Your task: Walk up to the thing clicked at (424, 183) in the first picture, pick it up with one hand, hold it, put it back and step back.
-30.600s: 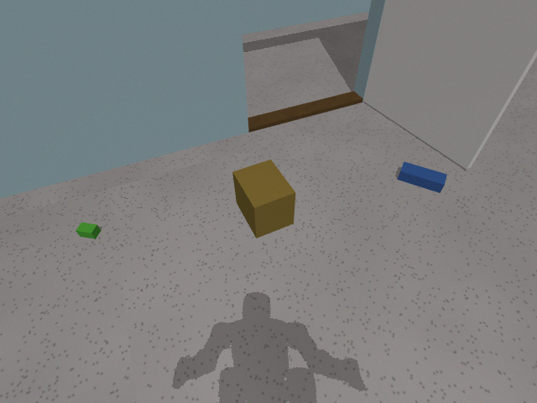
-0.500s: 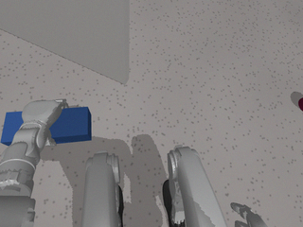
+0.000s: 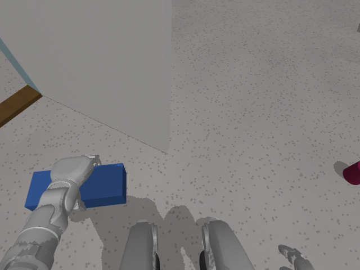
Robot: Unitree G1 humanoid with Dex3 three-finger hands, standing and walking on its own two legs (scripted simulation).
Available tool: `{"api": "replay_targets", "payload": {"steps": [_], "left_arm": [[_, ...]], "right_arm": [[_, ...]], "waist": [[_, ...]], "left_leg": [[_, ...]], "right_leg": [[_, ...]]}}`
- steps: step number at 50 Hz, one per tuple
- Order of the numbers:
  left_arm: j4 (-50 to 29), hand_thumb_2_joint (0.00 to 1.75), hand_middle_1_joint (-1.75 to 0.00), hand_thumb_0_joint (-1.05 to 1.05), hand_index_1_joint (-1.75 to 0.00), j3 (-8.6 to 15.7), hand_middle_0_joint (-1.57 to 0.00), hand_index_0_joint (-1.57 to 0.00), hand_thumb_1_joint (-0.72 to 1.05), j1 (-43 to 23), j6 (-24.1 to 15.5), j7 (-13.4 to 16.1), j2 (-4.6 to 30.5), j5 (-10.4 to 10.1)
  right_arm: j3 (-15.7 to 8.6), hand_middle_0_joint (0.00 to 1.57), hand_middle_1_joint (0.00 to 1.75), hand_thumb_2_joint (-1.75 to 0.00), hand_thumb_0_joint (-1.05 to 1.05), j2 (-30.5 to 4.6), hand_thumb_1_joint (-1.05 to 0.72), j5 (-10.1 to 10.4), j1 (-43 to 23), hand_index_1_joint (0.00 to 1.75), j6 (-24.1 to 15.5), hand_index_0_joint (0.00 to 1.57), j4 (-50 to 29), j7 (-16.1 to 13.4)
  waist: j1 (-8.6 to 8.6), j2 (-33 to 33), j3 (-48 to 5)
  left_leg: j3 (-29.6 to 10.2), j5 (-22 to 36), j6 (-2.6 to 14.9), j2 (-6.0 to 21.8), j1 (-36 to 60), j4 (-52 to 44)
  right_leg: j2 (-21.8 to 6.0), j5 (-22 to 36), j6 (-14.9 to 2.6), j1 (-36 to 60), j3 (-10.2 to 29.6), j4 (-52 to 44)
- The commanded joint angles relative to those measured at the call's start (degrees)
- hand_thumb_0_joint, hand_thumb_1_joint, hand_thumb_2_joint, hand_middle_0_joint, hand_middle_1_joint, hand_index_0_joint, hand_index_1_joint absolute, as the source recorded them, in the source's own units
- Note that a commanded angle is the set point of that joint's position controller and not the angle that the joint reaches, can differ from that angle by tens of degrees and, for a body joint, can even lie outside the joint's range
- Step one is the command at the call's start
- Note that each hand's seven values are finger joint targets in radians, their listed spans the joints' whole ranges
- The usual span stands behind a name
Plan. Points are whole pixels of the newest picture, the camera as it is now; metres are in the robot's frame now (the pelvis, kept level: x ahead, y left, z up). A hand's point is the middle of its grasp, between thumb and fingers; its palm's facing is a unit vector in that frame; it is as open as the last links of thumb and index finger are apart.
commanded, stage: lift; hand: left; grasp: from above
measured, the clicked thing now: (80, 187) +0.35 +0.26 -0.12
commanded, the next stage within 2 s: hold in 0.68 s
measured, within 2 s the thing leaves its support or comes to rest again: neither
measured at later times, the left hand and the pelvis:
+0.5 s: hand (75, 163) +0.35 +0.23 +0.02, palm faces -0.46 -0.07 -0.89, open 11.7 cm; pelvis +0.04 +0.00 +0.11, yaw +1 degrees
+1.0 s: hand (66, 144) +0.37 +0.23 +0.08, palm faces -0.47 -0.05 -0.88, open 11.7 cm; pelvis +0.07 +0.00 +0.15, yaw +1 degrees
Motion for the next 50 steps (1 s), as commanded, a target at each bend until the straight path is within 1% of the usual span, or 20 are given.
{"api": "replay_targets", "payload": {"steps": [1,5,11,13,16,19,25,27,29,31,34,36,37,40,43,44,45,46,49,50], "left_arm": [[-10.3,1.15,-0.86,0.00,-0.91,4.4,-0.97,-0.92,0.54,-15.8,-0.7,2.6,11.4,-0.5],[-9.3,1.12,-0.87,0.00,-0.91,3.4,-0.97,-0.93,0.56,-14.9,-1.5,3.3,9.6,-0.8],[-8.1,1.10,-0.86,0.00,-0.90,3.2,-0.94,-0.90,0.53,-16.5,-2.0,5.6,9.2,0.9],[-9.1,1.09,-0.86,0.00,-0.89,3.4,-0.94,-0.91,0.53,-18.5,-1.7,6.5,9.4,1.3],[-7.5,1.11,-0.84,0.00,-0.88,3.1,-0.95,-0.91,0.53,-16.1,-0.3,7.6,8.6,1.3],[-7.3,1.13,-0.82,0.00,-0.88,2.9,-0.96,-0.90,0.51,-15.7,1.0,7.9,8.1,1.1],[-6.0,1.11,-0.81,0.00,-0.87,2.5,-0.96,-0.91,0.53,-14.3,2.3,6.7,7.5,0.3],[-6.0,1.13,-0.81,0.00,-0.87,1.1,-0.96,-0.90,0.51,-14.3,2.2,5.8,5.7,0.0],[-5.5,1.11,-0.81,0.00,-0.86,1.4,-0.96,-0.91,0.52,-13.5,1.9,5.4,6.4,0.0],[-7.2,1.12,-0.83,0.00,-0.88,0.5,-0.96,-0.91,0.53,-14.5,1.6,4.8,5.1,-0.7],[-8.8,1.12,-0.85,0.00,-0.89,0.9,-0.94,-0.91,0.52,-15.5,0.9,4.5,5.9,-1.1],[-7.9,1.13,-0.86,0.00,-0.90,1.6,-0.95,-0.92,0.54,-14.2,0.5,4.5,6.7,-0.6],[-8.3,1.15,-0.86,0.00,-0.90,0.6,-0.96,-0.92,0.53,-14.7,0.3,4.5,5.6,-0.4],[-10.1,1.14,-0.88,0.00,-0.90,1.6,-0.95,-0.92,0.56,-16.0,0.0,5.2,6.9,-0.3],[-8.7,1.11,-0.88,0.00,-0.89,1.2,-0.94,-0.93,0.58,-15.9,0.4,5.0,6.6,0.8],[-9.3,1.10,-0.88,0.00,-0.89,1.3,-0.94,-0.93,0.59,-16.4,0.5,5.0,7.2,1.1],[-8.4,1.12,-0.87,0.00,-0.89,1.4,-0.96,-0.94,0.59,-15.6,0.6,4.9,7.3,1.3],[-9.2,1.11,-0.87,0.00,-0.89,1.4,-0.96,-0.94,0.59,-15.6,0.7,4.7,7.4,0.9],[-8.7,1.15,-0.90,0.00,-0.92,0.4,-0.94,-0.92,0.57,-14.7,1.1,3.9,5.6,0.1],[-10.2,1.15,-0.91,0.00,-0.92,1.0,-0.95,-0.93,0.59,-15.3,1.2,3.7,6.6,0.1]], "right_arm": [[-3.8,0.20,0.30,-0.90,0.00,-9.5,-0.90,0.5,3.0,0.30,-2.8,0.20,-4.5,-1.7],[-3.7,0.20,0.30,-0.90,0.00,-8.8,-0.90,0.7,3.4,0.30,-3.9,0.20,-4.4,-1.9],[-4.0,0.20,0.30,-0.90,0.00,-9.2,-0.90,0.5,4.9,0.30,-4.6,0.20,-3.3,-1.8],[-4.2,0.20,0.30,-0.90,0.00,-9.3,-0.90,0.2,5.4,0.30,-4.7,0.20,-2.8,-1.8],[-4.1,0.20,0.30,-0.90,0.00,-9.3,-0.90,0.2,5.5,0.30,-4.6,0.20,-2.5,-1.5],[-4.3,0.20,0.30,-0.90,0.00,-9.3,-0.90,0.1,5.2,0.30,-4.2,0.20,-2.7,-1.3],[-4.5,0.20,0.30,-0.90,0.00,-9.3,-0.90,0.2,4.7,0.30,-3.7,0.20,-3.4,-1.3],[-4.4,0.20,0.30,-0.90,0.00,-9.0,-0.90,0.1,4.8,0.30,-3.5,0.20,-3.4,-1.3],[-4.6,0.20,0.30,-0.90,0.00,-9.1,-0.90,0.3,4.8,0.30,-3.3,0.20,-3.7,-1.4],[-4.7,0.20,0.30,-0.90,0.00,-9.0,-0.90,0.4,4.9,0.30,-3.2,0.20,-3.9,-1.4],[-4.9,0.20,0.30,-0.90,0.00,-9.2,-0.90,0.4,4.6,0.30,-3.2,0.20,-4.0,-1.4],[-4.9,0.20,0.30,-0.90,0.00,-9.4,-0.90,0.5,4.6,0.30,-3.0,0.20,-4.0,-1.5],[-4.8,0.20,0.30,-0.90,0.00,-9.1,-0.90,0.4,4.6,0.30,-2.9,0.20,-4.0,-1.5],[-4.9,0.20,0.30,-0.89,0.00,-9.3,-0.89,0.4,4.2,0.30,-2.6,0.20,-4.2,-1.5],[-5.1,0.20,0.30,-0.89,0.00,-9.4,-0.89,0.5,4.1,0.30,-2.4,0.20,-3.5,-1.5],[-5.1,0.20,0.30,-0.89,0.00,-9.4,-0.89,0.4,3.9,0.30,-2.3,0.20,-3.5,-1.5],[-5.1,0.20,0.30,-0.90,0.00,-9.5,-0.89,0.4,3.9,0.30,-2.2,0.20,-3.5,-1.4],[-5.2,0.20,0.30,-0.89,0.00,-9.6,-0.89,0.5,3.7,0.30,-2.0,0.20,-3.8,-1.4],[-5.2,0.20,0.30,-0.89,0.00,-9.4,-0.89,0.6,3.5,0.30,-1.7,0.20,-3.9,-1.2],[-5.2,0.20,0.30,-0.89,0.00,-9.5,-0.89,0.7,3.1,0.30,-1.6,0.20,-4.0,-1.3]], "waist": [[-0.43,6.0,-19.6],[-0.47,4.2,-17.0],[-0.02,4.1,-16.4],[0.21,5.5,-17.8],[0.42,4.0,-15.2],[0.76,2.9,-15.5],[1.50,3.3,-13.0],[1.13,3.1,-12.0],[1.22,2.1,-11.2],[0.97,1.5,-11.9],[1.13,2.6,-12.2],[1.40,2.4,-11.3],[0.98,1.6,-11.1],[1.60,1.5,-11.3],[1.01,1.9,-11.2],[1.76,2.3,-11.4],[1.54,1.9,-11.4],[2.29,1.2,-12.0],[1.81,0.4,-11.4],[2.43,1.5,-11.5]], "left_leg": [[-1.7,1.6,-0.29,-0.5,26.8,-22.2],[0.0,3.6,-0.12,-1.3,29.5,-25.5],[0.9,9.0,-0.35,-1.5,37.1,-30.7],[1.1,11.8,-0.60,-1.3,40.8,-32.4],[1.3,13.7,-0.64,-1.4,42.9,-35.2],[1.6,16.5,-0.61,-1.6,46.5,-37.4],[1.6,19.5,-0.89,-1.6,51.0,-42.5],[1.6,20.4,-0.92,-1.6,52.2,-43.7],[1.9,21.0,-0.72,-1.7,53.2,-44.8],[2.0,22.8,-0.70,-1.8,54.8,-45.5],[1.7,25.0,-1.09,-1.5,58.6,-47.4],[1.8,26.6,-1.04,-1.6,59.5,-48.0],[1.9,27.3,-0.90,-1.7,59.2,-47.9],[2.5,27.5,-0.77,-2.2,60.0,-48.9],[2.3,30.1,-0.94,-2.0,62.3,-49.8],[2.3,30.9,-0.95,-2.0,62.7,-50.0],[2.5,31.7,-0.80,-2.1,63.1,-50.1],[2.6,32.3,-0.69,-2.2,63.6,-50.4],[2.8,34.1,-0.41,-2.3,64.0,-50.9],[2.9,34.2,-0.47,-2.3,64.2,-51.3]], "right_leg": [[1.9,3.8,-2.43,14.5,0.2,-17.7],[1.7,4.8,-2.48,20.5,1.6,-24.0],[1.7,9.7,-2.55,26.9,1.8,-29.1],[1.8,12.2,-2.67,29.0,1.8,-30.6],[1.6,13.8,-2.45,32.2,2.1,-33.7],[1.4,16.8,-2.13,36.2,2.3,-36.5],[1.2,18.9,-2.08,40.8,2.2,-40.5],[1.2,19.5,-2.13,41.2,2.3,-41.9],[1.1,20.3,-2.04,43.0,2.5,-43.6],[1.0,22.1,-1.89,44.9,2.8,-44.6],[1.2,22.9,-2.05,45.9,2.3,-45.7],[1.1,24.2,-2.06,46.5,2.4,-46.5],[0.9,25.3,-1.91,47.0,2.6,-46.8],[0.6,26.5,-1.63,49.8,3.3,-48.4],[0.8,27.9,-1.71,49.7,3.2,-48.9],[0.8,28.6,-1.68,50.6,3.1,-49.2],[0.8,29.2,-1.66,51.0,3.2,-49.5],[0.6,30.1,-1.50,52.7,3.3,-50.0],[0.7,32.4,-1.20,54.2,3.5,-50.8],[0.7,32.5,-1.28,54.7,3.6,-51.1]]}}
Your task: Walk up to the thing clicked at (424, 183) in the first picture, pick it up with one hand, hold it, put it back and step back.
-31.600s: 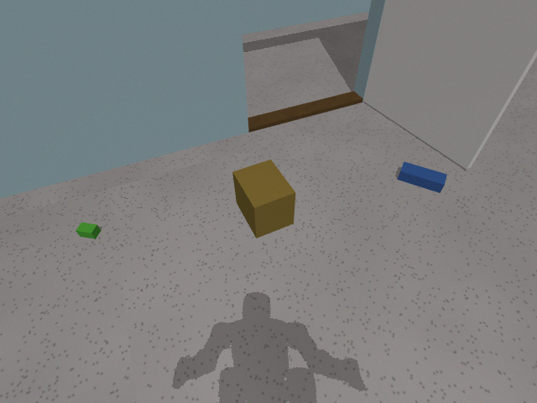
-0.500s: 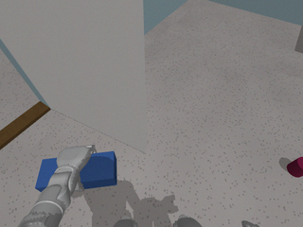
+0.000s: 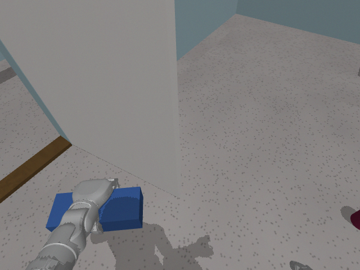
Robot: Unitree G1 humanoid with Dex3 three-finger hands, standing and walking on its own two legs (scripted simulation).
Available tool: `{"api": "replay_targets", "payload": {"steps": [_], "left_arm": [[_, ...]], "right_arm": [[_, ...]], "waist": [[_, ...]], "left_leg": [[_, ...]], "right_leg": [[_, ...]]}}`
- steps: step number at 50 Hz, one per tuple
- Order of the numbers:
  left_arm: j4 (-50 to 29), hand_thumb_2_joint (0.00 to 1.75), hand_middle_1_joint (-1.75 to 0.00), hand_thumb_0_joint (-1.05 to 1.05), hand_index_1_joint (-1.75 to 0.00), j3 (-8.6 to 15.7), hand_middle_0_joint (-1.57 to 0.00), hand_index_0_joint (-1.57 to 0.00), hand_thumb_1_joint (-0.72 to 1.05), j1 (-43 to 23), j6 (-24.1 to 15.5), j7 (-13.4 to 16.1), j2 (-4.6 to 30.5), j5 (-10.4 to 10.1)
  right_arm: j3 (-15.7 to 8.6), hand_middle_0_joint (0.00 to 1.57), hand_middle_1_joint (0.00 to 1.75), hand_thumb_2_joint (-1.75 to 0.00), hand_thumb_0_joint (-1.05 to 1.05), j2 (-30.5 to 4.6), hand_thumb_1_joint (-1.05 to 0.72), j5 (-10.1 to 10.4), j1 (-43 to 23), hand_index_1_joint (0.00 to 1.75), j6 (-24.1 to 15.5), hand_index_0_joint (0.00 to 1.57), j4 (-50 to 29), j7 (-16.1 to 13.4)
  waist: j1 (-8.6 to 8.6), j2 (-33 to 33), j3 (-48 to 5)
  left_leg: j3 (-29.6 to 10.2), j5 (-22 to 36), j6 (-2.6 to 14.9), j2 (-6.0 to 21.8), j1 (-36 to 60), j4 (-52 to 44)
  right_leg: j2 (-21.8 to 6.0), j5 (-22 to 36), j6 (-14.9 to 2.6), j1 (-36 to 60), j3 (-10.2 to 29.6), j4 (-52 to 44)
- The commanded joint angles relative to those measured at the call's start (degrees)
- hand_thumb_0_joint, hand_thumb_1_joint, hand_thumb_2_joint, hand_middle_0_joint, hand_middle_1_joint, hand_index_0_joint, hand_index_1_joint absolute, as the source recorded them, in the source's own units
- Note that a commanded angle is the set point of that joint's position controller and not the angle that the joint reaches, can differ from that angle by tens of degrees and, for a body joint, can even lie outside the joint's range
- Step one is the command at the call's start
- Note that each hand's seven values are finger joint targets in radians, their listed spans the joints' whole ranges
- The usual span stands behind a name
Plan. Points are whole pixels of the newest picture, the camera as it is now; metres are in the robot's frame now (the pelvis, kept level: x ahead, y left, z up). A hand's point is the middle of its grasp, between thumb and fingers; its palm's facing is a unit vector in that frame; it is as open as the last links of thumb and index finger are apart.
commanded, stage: hold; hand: left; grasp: from above
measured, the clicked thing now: (99, 210) +0.30 +0.23 -0.10
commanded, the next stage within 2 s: crouch in 1.68 s
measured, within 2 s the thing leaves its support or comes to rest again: neither
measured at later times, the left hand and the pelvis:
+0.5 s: hand (93, 211) +0.28 +0.22 -0.05, palm faces -0.48 -0.04 -0.88, open 11.7 cm; pelvis -0.01 +0.00 +0.01, yaw -1 degrees
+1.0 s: hand (94, 220) +0.26 +0.21 -0.03, palm faces -0.47 -0.05 -0.88, open 11.7 cm; pelvis -0.02 +0.00 +0.02, yaw +0 degrees
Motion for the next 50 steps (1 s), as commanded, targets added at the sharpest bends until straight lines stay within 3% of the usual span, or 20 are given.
{"api": "replay_targets", "payload": {"steps": [1,11,13,19,31,41,50], "left_arm": [[-11.4,1.14,-0.90,0.00,-0.92,5.4,-0.96,-0.94,0.60,-17.7,0.7,1.8,12.3,-0.6],[-15.8,1.13,-0.88,0.00,-0.90,5.2,-0.98,-0.96,0.61,-17.5,0.1,-2.1,12.5,-1.1],[-16.7,1.13,-0.89,0.00,-0.91,6.1,-0.96,-0.95,0.60,-18.3,0.0,-2.1,13.6,-1.0],[-16.8,1.18,-0.91,0.00,-0.94,6.0,-0.98,-0.96,0.60,-18.8,-0.2,-2.1,13.3,-0.7],[-17.5,1.14,-0.88,0.00,-0.91,5.0,-0.97,-0.95,0.58,-17.6,-0.4,-3.5,12.1,-1.8],[-19.5,1.07,-0.87,0.00,-0.88,6.3,-0.93,-0.92,0.55,-17.4,-1.5,-4.1,13.6,-2.3],[-21.3,1.12,-0.87,0.00,-0.90,6.0,-0.95,-0.93,0.56,-18.7,-0.8,-3.6,13.3,-1.9]], "right_arm": [[-3.3,0.20,0.30,-0.90,0.00,-8.8,-0.89,0.2,0.4,0.30,-1.6,0.20,-6.2,-0.6],[-3.0,0.20,0.30,-0.90,0.00,-8.7,-0.90,0.7,-1.5,0.30,-0.5,0.20,-8.7,-0.7],[-3.0,0.20,0.30,-0.90,0.00,-8.9,-0.90,0.6,-1.4,0.30,-0.4,0.20,-8.7,-0.8],[-3.0,0.20,0.30,-0.90,0.00,-9.0,-0.90,0.6,-2.0,0.30,-0.2,0.20,-8.8,-0.9],[-2.2,0.20,0.30,-0.90,0.00,-8.6,-0.90,0.8,-4.5,0.30,-0.2,0.20,-9.9,-1.1],[-1.6,0.20,0.30,-0.90,0.00,-8.2,-0.90,0.9,-7.1,0.30,-0.5,0.20,-10.7,-1.5],[-1.3,0.20,0.30,-0.90,0.00,-8.0,-0.90,1.0,-7.9,0.30,-0.5,0.20,-9.9,-1.9]], "waist": [[-0.04,1.2,-17.5],[0.42,1.5,-14.7],[0.70,2.2,-15.7],[0.54,1.9,-15.6],[1.17,1.6,-12.2],[1.92,1.1,-10.4],[1.49,2.1,-11.5]], "left_leg": [[-0.3,22.3,-0.10,-1.6,15.0,-4.9],[-0.2,21.1,0.05,-1.3,16.5,-8.4],[-0.4,22.1,-0.06,-1.0,17.2,-8.7],[-0.3,22.5,0.01,-0.9,19.4,-9.7],[-0.5,15.7,-0.13,-0.8,19.3,-13.4],[0.0,10.8,0.11,-1.4,19.0,-15.0],[0.0,12.4,-0.02,-1.3,21.2,-15.5]], "right_leg": [[1.7,20.1,-1.07,6.7,0.1,-6.4],[1.8,18.8,-1.46,9.0,0.1,-8.8],[2.0,19.0,-1.64,9.6,-0.2,-8.8],[2.0,19.0,-1.60,10.0,-0.2,-9.9],[1.7,13.4,-1.84,10.8,-0.1,-12.7],[1.2,8.7,-1.63,11.2,0.4,-15.2],[1.3,10.3,-1.62,11.8,0.3,-15.2]]}}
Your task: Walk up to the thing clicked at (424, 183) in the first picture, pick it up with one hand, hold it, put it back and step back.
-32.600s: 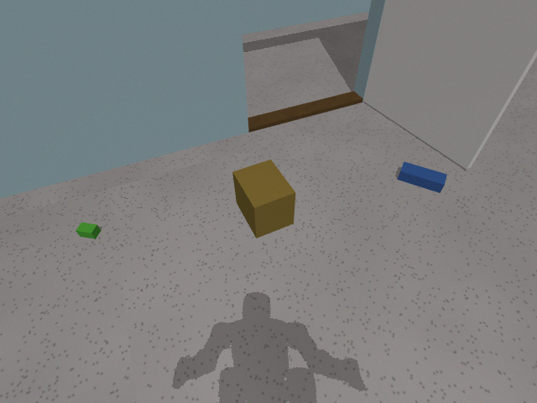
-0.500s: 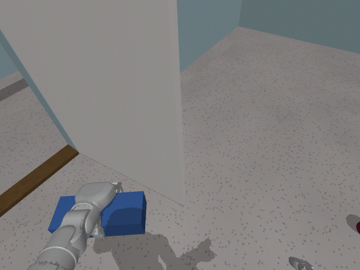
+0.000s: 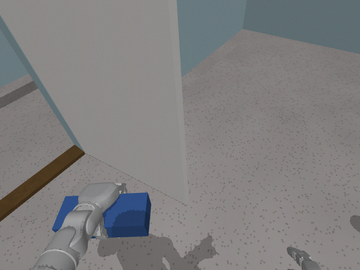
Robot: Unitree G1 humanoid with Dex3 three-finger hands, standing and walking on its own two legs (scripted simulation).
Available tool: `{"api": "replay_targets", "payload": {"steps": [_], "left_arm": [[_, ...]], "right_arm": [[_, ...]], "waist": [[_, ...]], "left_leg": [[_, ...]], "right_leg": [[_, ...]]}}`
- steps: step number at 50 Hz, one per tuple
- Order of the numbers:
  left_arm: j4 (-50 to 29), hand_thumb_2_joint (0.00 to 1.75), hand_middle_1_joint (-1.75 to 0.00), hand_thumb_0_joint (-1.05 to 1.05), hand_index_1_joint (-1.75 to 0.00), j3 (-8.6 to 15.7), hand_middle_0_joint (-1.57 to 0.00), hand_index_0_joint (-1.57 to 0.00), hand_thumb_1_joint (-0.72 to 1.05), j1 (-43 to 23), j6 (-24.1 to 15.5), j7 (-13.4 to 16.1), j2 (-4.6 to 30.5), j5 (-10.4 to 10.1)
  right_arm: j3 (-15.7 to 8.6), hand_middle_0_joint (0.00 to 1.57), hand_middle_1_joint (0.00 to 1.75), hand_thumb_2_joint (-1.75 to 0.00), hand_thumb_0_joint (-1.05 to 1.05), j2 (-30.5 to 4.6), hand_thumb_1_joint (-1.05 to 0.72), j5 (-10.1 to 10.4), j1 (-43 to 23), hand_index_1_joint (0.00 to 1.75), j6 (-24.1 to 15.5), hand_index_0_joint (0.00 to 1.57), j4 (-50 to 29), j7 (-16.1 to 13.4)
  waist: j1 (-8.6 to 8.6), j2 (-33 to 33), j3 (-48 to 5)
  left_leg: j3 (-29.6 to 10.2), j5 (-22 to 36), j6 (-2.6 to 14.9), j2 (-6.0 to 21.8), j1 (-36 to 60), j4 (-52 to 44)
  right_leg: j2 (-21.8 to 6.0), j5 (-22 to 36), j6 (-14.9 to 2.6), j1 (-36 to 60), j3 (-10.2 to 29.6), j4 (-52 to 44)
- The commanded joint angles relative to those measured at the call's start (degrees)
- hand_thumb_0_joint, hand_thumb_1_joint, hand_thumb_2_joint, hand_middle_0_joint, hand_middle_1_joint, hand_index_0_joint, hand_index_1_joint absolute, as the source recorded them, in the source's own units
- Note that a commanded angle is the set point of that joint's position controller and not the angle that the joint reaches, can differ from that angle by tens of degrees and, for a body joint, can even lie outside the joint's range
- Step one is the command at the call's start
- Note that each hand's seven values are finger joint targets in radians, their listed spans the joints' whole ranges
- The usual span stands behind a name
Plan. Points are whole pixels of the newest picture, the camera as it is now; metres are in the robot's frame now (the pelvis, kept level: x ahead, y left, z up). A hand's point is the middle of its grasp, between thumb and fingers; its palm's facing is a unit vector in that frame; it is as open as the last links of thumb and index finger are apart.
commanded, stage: hold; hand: left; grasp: from above
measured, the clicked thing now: (105, 215) +0.29 +0.23 -0.08
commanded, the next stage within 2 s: crouch in 0.68 s
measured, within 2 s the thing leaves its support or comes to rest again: neither
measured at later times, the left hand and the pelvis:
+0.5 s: hand (105, 209) +0.29 +0.22 -0.05, palm faces -0.47 -0.05 -0.88, open 11.7 cm; pelvis +0.01 +0.00 +0.00, yaw +0 degrees
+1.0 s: hand (107, 210) +0.30 +0.22 -0.07, palm faces -0.49 -0.05 -0.87, open 11.6 cm; pelvis +0.02 +0.00 +0.00, yaw +1 degrees
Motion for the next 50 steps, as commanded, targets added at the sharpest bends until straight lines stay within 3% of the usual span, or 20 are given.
{"api": "replay_targets", "payload": {"steps": [1,8,12,15,17,19,21,23,25,29,32,36,38,39,40,41,43,44,46,50], "left_arm": [[-13.7,1.13,-0.89,0.00,-0.91,7.5,-0.95,-0.93,0.57,-22.8,0.6,3.5,13.4,-0.3],[-10.2,1.10,-0.89,0.00,-0.90,6.5,-0.93,-0.92,0.56,-17.7,0.6,1.6,11.7,-1.4],[-14.2,1.10,-0.88,0.00,-0.90,6.4,-0.94,-0.92,0.56,-21.0,-0.2,0.9,12.9,-1.3],[-13.4,1.09,-0.89,0.00,-0.90,7.8,-0.93,-0.92,0.56,-22.4,-0.7,1.5,14.2,-1.0],[-14.1,1.11,-0.89,0.00,-0.90,7.1,-0.94,-0.93,0.58,-24.4,-1.0,2.4,13.4,-1.1],[-11.9,1.14,-0.89,0.00,-0.91,7.9,-0.97,-0.95,0.58,-20.6,-0.6,3.3,13.1,-0.7],[-14.9,1.13,-0.90,0.00,-0.91,8.2,-0.95,-0.93,0.57,-24.0,-0.7,4.2,14.2,-0.6],[-12.2,1.14,-0.88,0.00,-0.91,7.3,-0.95,-0.93,0.56,-21.4,0.1,4.4,12.8,0.2],[-12.1,1.14,-0.89,0.00,-0.91,8.7,-0.94,-0.92,0.55,-21.0,0.5,4.6,14.2,0.1],[-10.6,1.12,-0.91,0.00,-0.92,6.4,-0.94,-0.93,0.57,-20.7,0.9,3.3,12.1,-0.1],[-11.2,1.13,-0.90,0.00,-0.92,6.7,-0.94,-0.92,0.56,-18.1,0.7,2.2,12.3,-0.9],[-14.1,1.10,-0.89,0.00,-0.90,6.1,-0.94,-0.93,0.57,-21.0,-0.2,1.1,12.5,-1.0],[-12.2,1.09,-0.87,0.00,-0.88,7.9,-0.94,-0.93,0.56,-20.3,-0.3,1.6,13.8,-0.6],[-13.4,1.09,-0.94,0.00,-0.91,6.9,-0.91,-0.94,0.61,-22.3,-0.6,1.8,13.0,-0.8],[-13.1,1.01,-0.90,0.00,-0.86,7.1,-0.83,-0.86,0.53,-22.7,-0.7,2.2,13.1,-0.7],[-10.6,0.99,-0.90,0.00,-0.89,7.8,-0.85,-0.86,0.49,-21.4,-0.7,2.7,13.3,-0.2],[-8.3,1.05,-0.90,0.00,-0.90,6.9,-0.87,-0.88,0.51,-18.9,-0.9,3.8,11.3,-0.1],[-8.0,1.08,-0.89,0.00,-0.90,7.9,-0.89,-0.88,0.50,-19.1,-1.1,4.5,12.0,0.2],[-4.8,1.05,-0.88,0.00,-0.89,6.8,-0.89,-0.89,0.52,-17.6,-1.6,5.9,10.2,1.1],[0.7,1.05,-0.89,0.00,-0.89,7.6,-0.89,-0.88,0.51,-19.7,-3.1,10.1,10.7,4.0]], "right_arm": [[-2.6,0.20,0.30,-0.90,0.00,-7.5,-0.90,0.1,-5.1,0.30,-2.6,0.20,-7.5,-0.7],[-2.4,0.20,0.30,-0.90,0.00,-7.3,-0.90,0.2,-5.9,0.30,-2.5,0.20,-7.8,-0.7],[-2.4,0.20,0.30,-0.90,0.00,-7.2,-0.90,0.3,-6.0,0.30,-2.2,0.20,-8.3,-0.9],[-2.3,0.20,0.30,-0.90,0.00,-7.1,-0.90,0.2,-5.2,0.30,-2.1,0.20,-7.4,-1.1],[-2.3,0.20,0.30,-0.90,0.00,-7.0,-0.90,0.2,-5.3,0.30,-2.2,0.20,-7.3,-1.2],[-2.3,0.20,0.30,-0.90,0.00,-7.0,-0.90,0.2,-5.3,0.30,-2.1,0.20,-7.4,-1.1],[-2.4,0.20,0.30,-0.90,0.00,-7.1,-0.90,0.1,-5.7,0.30,-2.0,0.20,-7.2,-1.1],[-2.6,0.20,0.30,-0.90,0.00,-7.2,-0.90,0.1,-5.2,0.30,-1.9,0.20,-6.7,-1.0],[-2.9,0.20,0.30,-0.90,0.00,-7.5,-0.90,0.1,-5.2,0.30,-1.7,0.20,-6.9,-0.9],[-3.1,0.20,0.30,-0.90,0.00,-7.2,-0.90,0.2,-4.8,0.30,-1.6,0.20,-6.6,-0.7],[-3.1,0.20,0.30,-0.90,0.00,-7.2,-0.90,0.3,-5.0,0.30,-1.4,0.20,-7.3,-0.6],[-3.2,0.20,0.30,-0.90,0.00,-7.2,-0.90,0.3,-4.8,0.30,-1.1,0.20,-7.2,-0.7],[-3.1,0.20,0.30,-0.90,0.00,-7.5,-0.90,0.3,-4.2,0.30,-1.1,0.20,-7.2,-0.8],[-3.0,0.20,0.30,-0.91,0.00,-7.3,-0.89,0.3,-4.3,0.30,-1.1,0.20,-7.3,-0.8],[-3.0,0.20,0.30,-0.89,0.00,-7.4,-0.87,0.3,-4.1,0.30,-1.1,0.20,-7.2,-0.8],[-3.0,0.20,0.30,-0.90,0.00,-7.6,-0.89,0.2,-3.6,0.30,-1.0,0.20,-7.1,-0.8],[-3.0,0.20,0.30,-0.90,0.00,-7.4,-0.89,0.1,-3.8,0.30,-0.9,0.20,-7.1,-0.6],[-3.3,0.20,0.30,-0.90,0.00,-7.7,-0.89,0.1,-3.2,0.30,-0.8,0.20,-7.0,-0.6],[-3.5,0.20,0.30,-0.90,0.00,-7.6,-0.89,-0.2,-2.8,0.30,-0.4,0.20,-6.5,-0.3],[-3.8,0.20,0.30,-0.90,0.00,-7.8,-0.89,-1.2,-1.4,0.30,0.3,0.20,-5.4,0.4]], "waist": [[-0.25,1.1,-15.5],[0.16,-0.8,-12.2],[-0.29,-0.1,-15.1],[-0.48,0.5,-15.1],[-0.78,0.6,-15.5],[-0.35,0.0,-14.8],[-0.07,1.4,-17.0],[-0.28,0.4,-15.7],[0.23,0.5,-16.5],[-0.08,0.2,-15.7],[0.45,-0.6,-15.1],[-0.32,1.2,-16.1],[-0.28,0.6,-15.2],[-0.69,1.1,-15.5],[-0.55,1.0,-15.4],[-0.87,-0.6,-14.3],[-0.60,-1.4,-13.1],[-0.89,-1.5,-13.5],[-1.34,-3.6,-12.5],[-1.73,-3.1,-13.6]], "left_leg": [[-0.7,5.9,0.15,-1.0,9.9,-4.5],[-0.8,4.6,0.39,-1.0,8.3,-5.5],[-0.5,7.9,0.52,-1.3,10.0,-4.8],[-0.3,8.3,0.56,-1.3,10.4,-4.8],[-0.5,7.9,0.41,-1.1,10.9,-4.9],[-0.4,8.0,0.43,-1.3,10.5,-4.8],[-0.4,9.1,0.24,-1.4,11.5,-4.6],[-0.7,10.3,0.17,-1.0,11.4,-4.8],[-0.5,11.3,0.16,-1.2,11.2,-4.4],[-0.7,11.7,0.24,-1.1,10.9,-4.6],[-0.6,12.4,0.37,-1.3,10.2,-4.8],[-0.9,14.4,0.14,-0.9,12.4,-4.6],[-0.9,13.8,0.15,-0.8,11.9,-4.8],[-0.8,13.5,0.17,-1.0,12.2,-4.9],[-1.0,12.9,0.12,-0.9,12.2,-4.9],[-0.8,12.7,0.35,-0.9,11.3,-4.6],[-0.9,12.6,0.26,-1.1,10.0,-4.4],[-0.5,12.3,0.41,-1.3,9.6,-3.9],[-0.8,12.2,0.34,-1.2,8.4,-3.0],[-0.7,12.1,0.19,-1.7,3.3,2.5]], "right_leg": [[1.5,4.3,-1.33,1.8,-0.4,-5.8],[1.4,3.0,-1.29,1.8,-0.4,-6.7],[1.3,6.3,-1.15,2.9,-0.1,-6.5],[1.4,7.1,-1.18,2.6,0.0,-6.4],[1.6,6.4,-1.27,2.0,-0.3,-6.2],[1.4,6.5,-1.21,2.3,-0.3,-6.5],[1.4,7.4,-1.25,2.9,-0.4,-6.2],[1.5,8.5,-1.36,3.1,-0.7,-5.9],[1.4,9.4,-1.30,3.6,-0.6,-5.9],[1.4,10.0,-1.32,3.8,-0.7,-6.0],[1.2,10.7,-1.24,4.9,-0.6,-6.3],[1.5,12.3,-1.47,4.1,-0.8,-5.9],[1.7,11.6,-1.60,3.8,-1.0,-6.0],[1.5,11.7,-1.57,3.6,-0.8,-6.1],[1.7,11.0,-1.61,3.2,-0.9,-6.1],[1.6,10.9,-1.43,3.2,-0.9,-6.3],[1.5,10.9,-1.42,3.0,-1.0,-5.9],[1.3,10.9,-1.31,2.3,-0.8,-5.8],[1.2,10.8,-1.26,1.6,-1.0,-4.8],[0.8,11.1,-1.12,-3.5,-1.1,-0.2]]}}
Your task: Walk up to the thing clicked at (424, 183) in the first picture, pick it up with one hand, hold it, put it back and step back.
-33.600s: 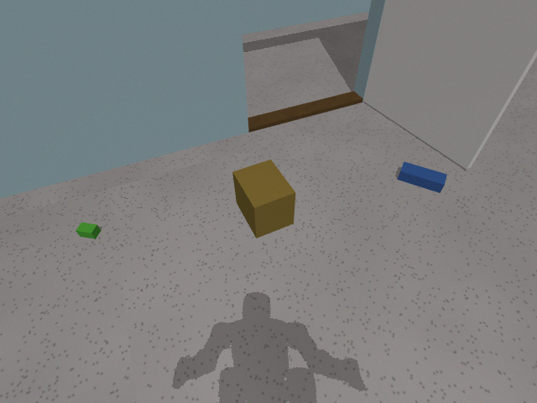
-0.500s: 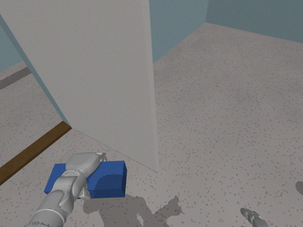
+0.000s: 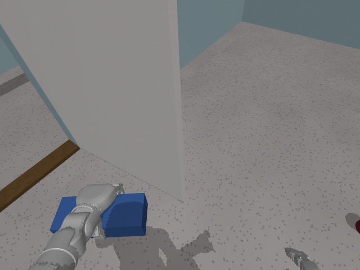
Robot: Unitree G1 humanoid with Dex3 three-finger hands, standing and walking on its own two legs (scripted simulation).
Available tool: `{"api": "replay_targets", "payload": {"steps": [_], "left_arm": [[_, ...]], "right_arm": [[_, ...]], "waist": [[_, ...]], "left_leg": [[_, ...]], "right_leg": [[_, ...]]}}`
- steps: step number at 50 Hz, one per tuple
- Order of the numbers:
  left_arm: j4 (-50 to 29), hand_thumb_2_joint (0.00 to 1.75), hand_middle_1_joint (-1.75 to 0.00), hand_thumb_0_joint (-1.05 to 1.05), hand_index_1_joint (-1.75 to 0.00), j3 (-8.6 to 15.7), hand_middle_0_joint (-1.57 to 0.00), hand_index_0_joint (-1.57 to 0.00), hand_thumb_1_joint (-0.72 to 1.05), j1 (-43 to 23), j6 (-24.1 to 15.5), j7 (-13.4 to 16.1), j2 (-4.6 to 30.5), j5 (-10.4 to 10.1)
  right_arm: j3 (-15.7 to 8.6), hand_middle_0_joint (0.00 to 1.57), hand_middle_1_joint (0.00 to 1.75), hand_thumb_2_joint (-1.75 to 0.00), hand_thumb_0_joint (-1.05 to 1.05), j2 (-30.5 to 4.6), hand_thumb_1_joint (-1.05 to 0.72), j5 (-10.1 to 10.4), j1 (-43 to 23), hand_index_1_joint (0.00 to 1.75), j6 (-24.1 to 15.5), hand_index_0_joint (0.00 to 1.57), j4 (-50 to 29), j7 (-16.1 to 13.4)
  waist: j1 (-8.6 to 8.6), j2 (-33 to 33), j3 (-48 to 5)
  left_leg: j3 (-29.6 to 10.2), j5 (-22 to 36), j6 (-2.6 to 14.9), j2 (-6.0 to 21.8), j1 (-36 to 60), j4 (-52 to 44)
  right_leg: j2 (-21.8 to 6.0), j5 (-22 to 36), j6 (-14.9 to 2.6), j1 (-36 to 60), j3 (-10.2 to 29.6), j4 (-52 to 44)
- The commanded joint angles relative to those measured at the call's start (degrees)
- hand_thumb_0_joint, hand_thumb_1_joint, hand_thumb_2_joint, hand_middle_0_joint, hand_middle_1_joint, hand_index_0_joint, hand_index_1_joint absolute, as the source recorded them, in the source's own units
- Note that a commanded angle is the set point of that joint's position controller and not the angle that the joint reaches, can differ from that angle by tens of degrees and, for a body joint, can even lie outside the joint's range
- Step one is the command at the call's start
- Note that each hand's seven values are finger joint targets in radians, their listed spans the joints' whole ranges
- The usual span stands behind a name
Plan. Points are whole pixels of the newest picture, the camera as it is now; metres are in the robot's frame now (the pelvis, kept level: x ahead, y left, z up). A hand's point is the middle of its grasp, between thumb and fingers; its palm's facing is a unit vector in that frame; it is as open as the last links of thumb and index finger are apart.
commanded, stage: crouch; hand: left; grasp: from above
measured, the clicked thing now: (103, 215) +0.29 +0.23 -0.10
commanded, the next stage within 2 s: lower in 1.68 s
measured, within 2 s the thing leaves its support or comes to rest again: neither
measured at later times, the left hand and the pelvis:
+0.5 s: hand (122, 226) +0.33 +0.23 -0.30, palm faces -0.42 +0.05 -0.91, open 11.6 cm; pelvis -0.06 +0.01 -0.18, yaw -1 degrees
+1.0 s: hand (134, 236) +0.35 +0.23 -0.50, palm faces -0.47 +0.01 -0.88, open 11.6 cm; pelvis -0.07 +0.01 -0.32, yaw -3 degrees
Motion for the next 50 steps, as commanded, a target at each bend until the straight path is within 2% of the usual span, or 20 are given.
{"api": "replay_targets", "payload": {"steps": [1,4,7,9,10,12,13,15,17,19,26,31,32,34,38,39,44,46,47,50], "left_arm": [[-4.4,1.07,-0.87,0.00,-0.88,5.7,-0.90,-0.89,0.52,-19.3,-1.5,7.1,11.1,2.4],[-1.0,1.06,-0.92,0.00,-0.92,5.3,-0.90,-0.90,0.55,-26.4,-2.4,10.8,11.1,4.7],[1.5,1.07,-0.92,0.00,-0.92,6.0,-0.90,-0.90,0.55,-29.6,-3.1,14.7,11.3,7.0],[5.3,1.05,-0.93,0.00,-0.92,5.2,-0.90,-0.91,0.56,-29.6,-3.0,16.9,9.4,7.9],[4.3,1.03,-0.93,0.00,-0.92,6.3,-0.88,-0.90,0.55,-32.9,-3.2,18.0,11.3,8.7],[9.1,1.00,-0.95,0.00,-0.91,7.6,-0.86,-0.90,0.57,-31.8,-2.6,19.7,12.2,9.4],[9.9,1.01,-0.96,0.00,-0.92,7.3,-0.87,-0.91,0.57,-33.0,-2.3,20.2,11.6,9.4],[10.2,1.02,-0.95,0.00,-0.92,8.6,-0.87,-0.90,0.57,-36.9,-2.0,21.3,14.2,9.7],[12.5,1.04,-0.95,0.00,-0.92,8.3,-0.87,-0.90,0.56,-37.0,-1.0,21.7,12.9,9.1],[10.6,1.11,-0.96,0.00,-0.95,9.0,-0.88,-0.90,0.55,-40.0,-0.6,22.0,14.7,8.8],[15.4,1.15,-1.02,0.00,-1.00,10.7,-0.89,-0.91,0.57,-42.5,1.1,21.3,17.4,8.6],[18.4,1.17,-1.00,0.00,-0.99,10.4,-0.92,-0.93,0.59,-45.2,-0.6,19.9,17.1,8.8],[16.9,1.16,-0.99,0.00,-0.98,11.0,-0.93,-0.94,0.60,-46.7,-1.2,20.0,18.1,8.8],[16.7,1.18,-0.98,0.00,-0.98,10.4,-0.93,-0.94,0.60,-48.4,-2.1,20.3,16.4,8.9],[16.6,1.19,-0.95,0.00,-0.95,12.4,-0.94,-0.94,0.60,-49.6,-3.8,21.6,20.3,10.2],[17.3,1.22,-0.94,0.00,-0.96,12.2,-0.95,-0.94,0.59,-50.2,-4.1,22.0,19.5,10.6],[17.9,1.20,-0.94,0.00,-0.95,14.7,-0.94,-0.93,0.58,-51.2,-4.7,24.8,22.9,12.0],[19.4,1.18,-0.94,0.00,-0.94,14.1,-0.95,-0.94,0.59,-50.8,-4.5,25.1,21.2,12.2],[20.0,1.18,-0.93,0.00,-0.94,14.9,-0.95,-0.94,0.59,-51.3,-4.6,25.5,22.9,12.5],[23.0,1.17,-0.96,0.00,-0.95,15.4,-0.96,-0.96,0.63,-48.7,-4.4,25.9,22.2,12.7]], "right_arm": [[-3.4,0.20,0.30,-0.90,0.00,-8.4,-0.89,-1.1,-0.6,0.30,-1.3,0.20,-5.2,0.2],[-4.1,0.20,0.30,-0.90,0.00,-9.2,-0.89,-2.1,1.0,0.30,-1.7,0.20,-3.9,1.0],[-5.0,0.20,0.30,-0.90,0.00,-9.6,-0.89,-3.0,3.8,0.30,-2.3,0.20,-3.7,2.0],[-5.3,0.20,0.30,-0.90,0.00,-9.9,-0.89,-3.3,4.7,0.30,-2.5,0.20,-3.9,2.4],[-5.5,0.20,0.30,-0.90,0.00,-10.4,-0.89,-3.5,5.0,0.30,-2.7,0.20,-3.7,2.5],[-5.5,0.20,0.30,-0.90,0.00,-10.7,-0.89,-4.0,5.3,0.30,-3.0,0.20,-3.4,2.5],[-5.6,0.20,0.30,-0.90,0.00,-10.7,-0.89,-4.1,5.7,0.30,-3.3,0.20,-3.4,2.5],[-5.8,0.20,0.30,-0.90,0.00,-10.9,-0.89,-4.4,6.2,0.30,-3.9,0.20,-2.9,2.0],[-5.8,0.20,0.30,-0.90,0.00,-10.8,-0.89,-4.8,6.9,0.30,-4.7,0.20,-2.4,1.7],[-6.1,0.20,0.30,-0.90,0.00,-11.2,-0.89,-4.8,7.2,0.30,-5.3,0.20,-2.5,1.3],[-5.8,0.20,0.30,-0.90,0.00,-11.2,-0.89,-5.9,7.7,0.30,-6.9,0.20,-1.5,1.0],[-5.5,0.20,0.30,-0.90,0.00,-11.8,-0.89,-6.3,7.7,0.30,-7.8,0.20,-0.7,1.7],[-5.5,0.20,0.30,-0.90,0.00,-11.9,-0.89,-6.4,7.6,0.30,-8.1,0.20,-0.6,1.9],[-5.1,0.20,0.30,-0.90,0.00,-11.7,-0.89,-6.8,8.1,0.30,-8.6,0.20,0.0,2.4],[-4.8,0.20,0.30,-0.90,0.00,-12.5,-0.89,-7.3,8.7,0.30,-9.3,0.20,0.7,3.5],[-4.7,0.20,0.30,-0.90,0.00,-12.6,-0.89,-7.5,9.5,0.30,-9.4,0.20,1.3,3.8],[-4.2,0.20,0.30,-0.90,0.00,-12.4,-0.89,-8.5,10.3,0.30,-9.9,0.20,1.9,5.1],[-3.9,0.20,0.30,-0.90,0.00,-11.9,-0.89,-9.0,10.4,0.30,-10.1,0.20,1.9,5.9],[-3.9,0.20,0.30,-0.90,0.00,-12.3,-0.89,-9.1,10.6,0.30,-10.0,0.20,2.2,6.1],[-3.6,0.20,0.30,-0.90,0.00,-11.8,-0.90,-9.6,10.9,0.30,-10.1,0.20,1.9,6.9]], "waist": [[-1.45,-1.2,-14.2],[-3.17,-0.1,-17.8],[-3.30,2.6,-24.2],[-3.93,2.1,-26.5],[-3.99,4.3,-28.6],[-3.40,4.9,-29.0],[-3.95,4.6,-30.3],[-4.12,5.1,-33.5],[-4.86,4.5,-36.5],[-4.77,6.3,-40.2],[-5.87,5.7,-42.8],[-7.43,7.3,-41.1],[-7.21,7.9,-43.3],[-8.49,8.9,-44.3],[-8.07,12.2,-48.6],[-9.34,11.5,-48.7],[-8.12,13.4,-51.4],[-8.68,14.5,-50.6],[-8.57,13.6,-51.5],[-8.82,12.6,-50.0]], "left_leg": [[-0.1,12.5,0.14,-1.5,3.4,4.3],[-0.2,9.5,-0.09,-1.2,-3.4,12.4],[-0.7,8.8,-0.17,-0.8,-9.5,21.1],[-0.9,7.3,0.15,-0.5,-14.2,26.2],[-1.1,6.8,0.03,-0.4,-16.0,28.0],[-1.6,2.6,-0.12,-0.6,-21.6,31.0],[-1.6,1.2,0.08,-0.7,-24.1,32.8],[-1.7,-2.0,0.44,-0.8,-28.9,36.5],[-1.9,-2.8,0.86,-0.8,-33.8,40.8],[-2.3,-4.2,0.66,-0.7,-35.8,43.8],[-2.9,-12.7,0.74,-0.9,-49.0,52.1],[-5.3,-21.4,0.24,-0.8,-54.8,55.8],[-5.8,-22.2,0.21,-0.8,-54.5,56.7],[-6.1,-21.6,0.20,-0.8,-55.9,58.9],[-7.3,-17.7,-0.30,-0.5,-54.5,62.4],[-7.3,-16.5,-0.22,-0.5,-55.8,63.8],[-4.8,-11.3,0.14,-0.7,-57.8,69.7],[-4.4,-8.3,0.24,-0.6,-58.0,72.1],[-4.3,-7.3,0.44,-0.6,-58.6,73.2],[-3.4,-6.3,0.78,-0.8,-62.2,75.9]], "right_leg": [[1.0,11.9,-0.99,-4.9,-0.5,1.2],[1.1,9.3,-1.03,-14.1,-0.6,8.0],[1.4,7.1,-1.73,-22.5,-0.9,16.3],[1.6,5.5,-1.89,-28.3,-1.5,21.4],[1.8,4.8,-2.13,-31.2,-1.7,23.9],[1.8,1.4,-2.27,-36.1,-2.3,28.2],[1.8,0.4,-2.23,-38.4,-2.3,29.9],[1.9,-1.9,-2.32,-41.7,-2.4,33.4],[2.0,-2.2,-2.28,-44.8,-2.6,37.6],[1.8,-3.4,-2.46,-48.5,-2.7,41.2],[1.5,-11.1,-2.60,-58.5,-3.4,50.0],[1.6,-18.7,-3.08,-69.6,-4.7,56.1],[1.7,-19.2,-3.18,-70.3,-4.8,57.4],[1.4,-18.5,-3.09,-73.1,-5.1,59.7],[1.1,-16.5,-3.12,-77.9,-5.9,64.5],[0.9,-15.5,-2.95,-78.4,-6.0,65.2],[1.1,-11.5,-2.86,-79.5,-5.5,68.1],[1.2,-9.5,-2.78,-80.6,-5.7,69.5],[1.4,-8.6,-2.71,-80.4,-5.8,70.1],[1.5,-6.9,-2.44,-79.7,-5.8,71.3]]}}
